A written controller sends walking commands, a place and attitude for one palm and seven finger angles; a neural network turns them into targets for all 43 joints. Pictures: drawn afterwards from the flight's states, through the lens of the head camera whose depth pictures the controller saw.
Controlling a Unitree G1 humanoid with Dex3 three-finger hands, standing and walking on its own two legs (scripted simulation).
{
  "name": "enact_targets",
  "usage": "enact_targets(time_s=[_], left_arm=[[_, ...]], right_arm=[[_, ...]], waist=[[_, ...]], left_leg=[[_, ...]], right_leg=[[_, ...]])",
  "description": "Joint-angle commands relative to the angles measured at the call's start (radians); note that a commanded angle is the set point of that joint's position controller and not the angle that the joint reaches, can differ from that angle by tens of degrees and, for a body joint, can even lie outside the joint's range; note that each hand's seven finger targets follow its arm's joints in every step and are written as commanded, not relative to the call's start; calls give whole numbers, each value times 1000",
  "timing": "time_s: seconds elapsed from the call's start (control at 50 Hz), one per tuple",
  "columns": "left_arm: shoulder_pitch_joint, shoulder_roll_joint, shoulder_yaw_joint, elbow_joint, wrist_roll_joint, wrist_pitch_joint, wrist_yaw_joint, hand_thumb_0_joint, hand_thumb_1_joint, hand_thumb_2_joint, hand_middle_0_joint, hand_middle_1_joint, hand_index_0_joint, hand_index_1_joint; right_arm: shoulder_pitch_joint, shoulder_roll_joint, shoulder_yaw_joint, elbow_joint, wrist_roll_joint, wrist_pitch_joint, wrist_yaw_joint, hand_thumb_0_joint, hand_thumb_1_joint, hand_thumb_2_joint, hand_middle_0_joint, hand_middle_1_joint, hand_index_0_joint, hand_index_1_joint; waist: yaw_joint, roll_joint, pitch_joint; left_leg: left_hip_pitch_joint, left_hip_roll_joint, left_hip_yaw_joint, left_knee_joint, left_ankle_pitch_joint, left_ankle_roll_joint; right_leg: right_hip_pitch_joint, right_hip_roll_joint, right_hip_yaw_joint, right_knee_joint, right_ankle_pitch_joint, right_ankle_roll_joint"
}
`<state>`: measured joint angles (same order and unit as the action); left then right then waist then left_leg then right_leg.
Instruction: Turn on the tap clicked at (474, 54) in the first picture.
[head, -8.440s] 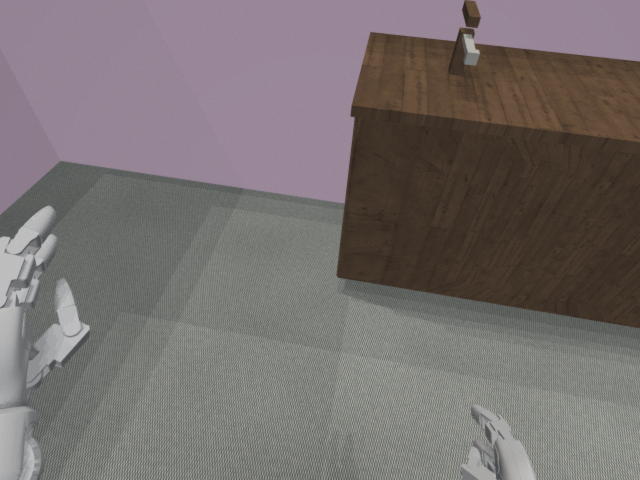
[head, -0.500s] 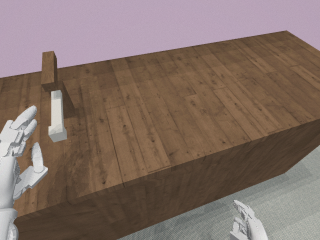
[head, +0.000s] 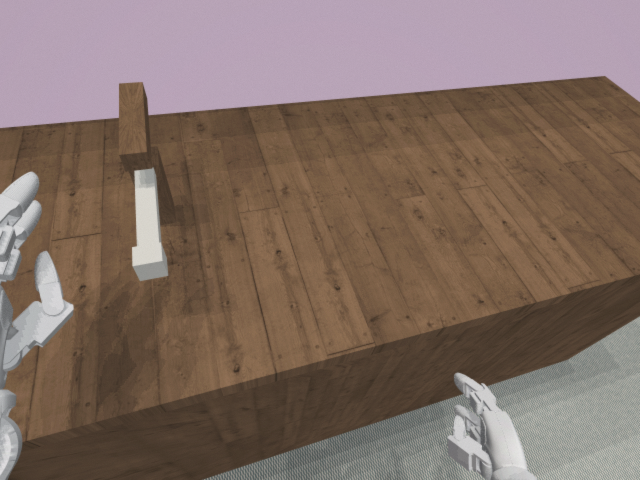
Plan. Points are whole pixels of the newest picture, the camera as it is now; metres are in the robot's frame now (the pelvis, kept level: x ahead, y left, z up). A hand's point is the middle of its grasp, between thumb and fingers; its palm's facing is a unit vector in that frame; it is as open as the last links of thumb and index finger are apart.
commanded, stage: look again from close up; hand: left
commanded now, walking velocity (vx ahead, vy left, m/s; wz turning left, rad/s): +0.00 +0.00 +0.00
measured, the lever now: (150, 261) +0.29 +0.22 +0.12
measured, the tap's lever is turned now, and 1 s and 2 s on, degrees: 0 0 0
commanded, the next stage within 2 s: shuffle to correct the standing spot in 0.36 s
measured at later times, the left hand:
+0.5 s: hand (86, 313) +0.21 +0.23 +0.16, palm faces +0.39 -0.85 -0.36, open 7.4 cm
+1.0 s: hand (153, 328) +0.21 +0.17 +0.17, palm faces +0.35 -0.85 -0.40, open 7.4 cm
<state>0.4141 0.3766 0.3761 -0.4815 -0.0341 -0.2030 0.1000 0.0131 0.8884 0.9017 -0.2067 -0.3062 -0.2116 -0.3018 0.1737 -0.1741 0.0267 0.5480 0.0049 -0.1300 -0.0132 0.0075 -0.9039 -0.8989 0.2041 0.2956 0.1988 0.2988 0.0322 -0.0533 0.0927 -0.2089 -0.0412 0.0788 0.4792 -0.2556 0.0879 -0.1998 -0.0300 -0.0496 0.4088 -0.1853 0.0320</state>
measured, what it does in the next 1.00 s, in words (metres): shifts its weight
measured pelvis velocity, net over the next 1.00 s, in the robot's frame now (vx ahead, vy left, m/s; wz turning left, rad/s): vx -0.02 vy -0.07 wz -0.01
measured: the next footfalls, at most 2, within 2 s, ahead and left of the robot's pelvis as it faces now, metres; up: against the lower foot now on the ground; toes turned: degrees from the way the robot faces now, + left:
left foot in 1.76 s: -0.08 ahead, +0.00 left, +0.00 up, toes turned +6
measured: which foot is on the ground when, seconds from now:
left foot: down 0.00-1.00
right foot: down 0.00-1.00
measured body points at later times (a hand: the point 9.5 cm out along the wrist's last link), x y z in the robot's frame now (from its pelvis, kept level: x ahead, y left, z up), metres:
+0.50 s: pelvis +0.00 -0.01 +0.00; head +0.03 +0.01 +0.45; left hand +0.19 +0.28 +0.18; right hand +0.17 -0.24 -0.07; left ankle +0.00 +0.05 -0.74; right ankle +0.02 -0.15 -0.74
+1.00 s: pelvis -0.02 -0.07 +0.00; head +0.03 -0.05 +0.45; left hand +0.18 +0.22 +0.19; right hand +0.17 -0.29 -0.07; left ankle +0.00 +0.05 -0.74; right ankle +0.02 -0.15 -0.74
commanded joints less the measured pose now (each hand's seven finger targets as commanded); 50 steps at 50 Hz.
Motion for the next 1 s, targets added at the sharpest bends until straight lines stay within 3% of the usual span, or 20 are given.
enact_targets(time_s=[0.0, 0.04, 0.06, 0.14, 0.16, 0.32, 0.44, 0.46, 0.54, 0.56, 0.64, 0.66, 0.74, 0.76, 0.82, 0.84, 0.86, 0.94, 0.96, 0.98], left_arm=[[-95, 140, 67, -295, -5, -78, 21, 0, 900, 900, -200, -300, -200, -300], [-88, 147, 81, -285, -2, -71, 28, 0, 900, 900, -200, -300, -200, -300], [-77, 115, 52, -246, -6, -69, 24, 0, 900, 900, -200, -300, -200, -300], [-64, 146, 94, -219, -2, -64, 35, 0, 900, 900, -200, -300, -200, -300], [-52, 114, 64, -197, -7, -64, 29, 0, 900, 900, -200, -300, -200, -300], [-71, 135, 72, -226, -7, -66, 31, 0, 900, 900, -200, -300, -200, -300], [-46, 160, 100, -237, -8, -64, 39, 0, 900, 900, -200, -300, -200, -300], [-44, 123, 67, -213, -14, -64, 33, 0, 900, 900, -200, -300, -200, -300], [-64, 160, 104, -227, -15, -57, 36, 0, 900, 900, -200, -300, -200, -300], [-67, 120, 67, -209, -22, -55, 28, 0, 900, 900, -200, -300, -200, -300], [-54, 146, 91, -226, -24, -46, 26, 0, 900, 900, -200, -300, -200, -300], [-43, 117, 63, -203, -30, -43, 19, 0, 900, 900, -200, -300, -200, -300], [-31, 160, 104, -260, -31, -41, 22, 0, 900, 900, -200, -300, -200, -300], [-24, 124, 72, -248, -38, -39, 16, 0, 900, 900, -200, -300, -200, -300], [-19, 162, 109, -275, -42, -42, 19, 0, 900, 900, -200, -300, -200, -300], [0, 183, 132, -281, -43, -36, 23, 0, 900, 900, -200, -300, -200, -300], [-2, 147, 99, -270, -50, -34, 16, 0, 900, 900, -200, -300, -200, -300], [15, 187, 140, -298, -58, -38, 13, 0, 900, 900, -200, -300, -200, -300], [19, 152, 106, -284, -62, -41, 6, 0, 900, 900, -200, -300, -200, -300], [14, 178, 131, -304, -60, -49, 5, 0, 900, 900, -200, -300, -200, -300]], right_arm=[[-51, -148, -65, -145, 5, -51, -11, 0, -900, -900, 200, 300, 200, 300], [-66, -145, -61, -138, 11, -52, -10, 0, -900, -900, 200, 300, 200, 300], [-49, -150, -60, -133, 4, -45, -10, 0, -900, -900, 200, 300, 200, 300], [-62, -148, -66, -133, 15, -39, -15, 0, -900, -900, 200, 300, 200, 300], [-49, -151, -64, -131, 8, -30, -15, 0, -900, -900, 200, 300, 200, 300], [-54, -153, -67, -140, 12, -30, -23, 0, -900, -900, 200, 300, 200, 300], [-72, -148, -64, -136, 17, -37, -27, 0, -900, -900, 200, 300, 200, 300], [-58, -147, -59, -132, 9, -31, -26, 0, -900, -900, 200, 300, 200, 300], [-71, -145, -68, -136, 19, -32, -28, 0, -900, -900, 200, 300, 200, 300], [-55, -144, -66, -134, 13, -25, -26, 0, -900, -900, 200, 300, 200, 300], [-69, -138, -73, -147, 22, -27, -19, 0, -900, -900, 200, 300, 200, 300], [-58, -140, -71, -146, 15, -18, -17, 0, -900, -900, 200, 300, 200, 300], [-73, -137, -76, -158, 22, -22, -12, 0, -900, -900, 200, 300, 200, 300], [-61, -136, -74, -157, 16, -17, -12, 0, -900, -900, 200, 300, 200, 300], [-55, -139, -84, -165, 15, -22, -17, 0, -900, -900, 200, 300, 200, 300], [-71, -133, -79, -163, 21, -22, -17, 0, -900, -900, 200, 300, 200, 300], [-59, -136, -77, -161, 12, -17, -18, 0, -900, -900, 200, 300, 200, 300], [-65, -133, -83, -166, 16, -28, -28, 0, -900, -900, 200, 300, 200, 300], [-49, -136, -81, -162, 9, -23, -27, 0, -900, -900, 200, 300, 200, 300], [-40, -141, -93, -169, 10, -29, -31, 0, -900, -900, 200, 300, 200, 300]], waist=[[-13, 198, -218], [-11, 182, -216], [-14, 160, -200], [-13, 105, -195], [-16, 106, -189], [-16, 116, -168], [-14, 126, -182], [-17, 113, -173], [-17, 136, -173], [-19, 133, -170], [-16, 129, -185], [-17, 122, -181], [-15, 150, -194], [-18, 141, -197], [-15, 132, -202], [-15, 129, -207], [-19, 116, -212], [-15, 108, -189], [-18, 101, -193], [-15, 97, -192]], left_leg=[[50, 166, -148, -119, 338, -121], [52, 158, -141, -118, 326, -127], [24, 159, -153, -130, 291, -123], [0, 145, -143, -125, 206, -119], [-13, 141, -147, -131, 192, -115], [-55, 141, -158, -155, 71, -91], [-26, 132, -148, -137, 94, -86], [-34, 133, -153, -151, 84, -86], [-1, 158, -158, -157, 172, -107], [-4, 163, -164, -169, 192, -110], [24, 188, -153, -140, 263, -109], [2, 192, -153, -146, 240, -99], [-2, 199, -142, -118, 223, -89], [-19, 196, -142, -123, 193, -82], [-29, 200, -143, -90, 157, -75], [-8, 194, -135, -81, 170, -75], [-22, 189, -131, -79, 151, -72], [-21, 196, -126, -31, 220, -76], [-26, 192, -117, -27, 211, -74], [-29, 193, -114, -12, 211, -76]], right_leg=[[105, -18, 27, 32, 121, -49], [99, -13, 24, 29, 127, -47], [103, -12, 20, 21, 110, -47], [125, -23, 38, -2, 152, -49], [126, -25, 36, -9, 149, -51], [139, -35, 57, -18, 108, -53], [126, -36, 64, -26, 125, -53], [118, -27, 55, -35, 107, -51], [102, -7, 49, -9, 128, -44], [100, 0, 36, -6, 122, -41], [89, -4, 40, 7, 136, -40], [96, -3, 35, 2, 126, -38], [92, -12, 50, 7, 146, -43], [97, -10, 48, 3, 138, -43], [94, -29, 78, -5, 160, -50], [77, -25, 81, -15, 173, -49], [83, -27, 80, -20, 166, -49], [34, -41, 109, -20, 248, -58], [30, -43, 102, -23, 243, -55], [19, -48, 106, -18, 259, -57]])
